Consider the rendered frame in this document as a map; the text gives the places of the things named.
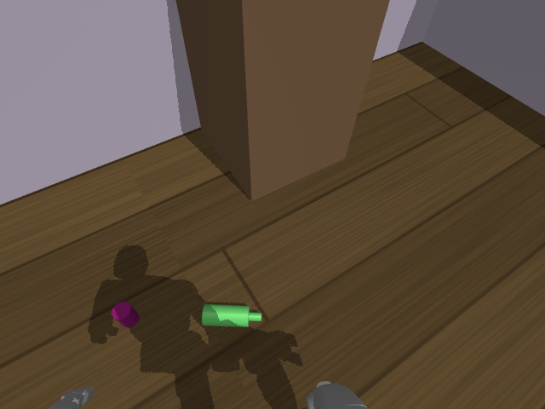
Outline left robot hand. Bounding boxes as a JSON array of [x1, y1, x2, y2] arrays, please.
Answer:
[[50, 387, 95, 409]]

